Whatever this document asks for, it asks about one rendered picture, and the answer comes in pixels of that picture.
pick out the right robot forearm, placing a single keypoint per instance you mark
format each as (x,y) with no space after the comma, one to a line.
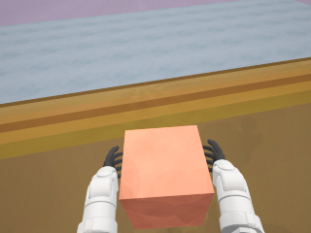
(237,211)

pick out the left robot forearm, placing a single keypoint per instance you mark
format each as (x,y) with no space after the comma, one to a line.
(101,203)

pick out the carton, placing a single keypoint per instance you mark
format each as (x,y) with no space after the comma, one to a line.
(165,180)

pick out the robot right hand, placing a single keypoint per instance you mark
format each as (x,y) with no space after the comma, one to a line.
(217,153)

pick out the robot left hand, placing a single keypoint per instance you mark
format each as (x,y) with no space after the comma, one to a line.
(110,159)

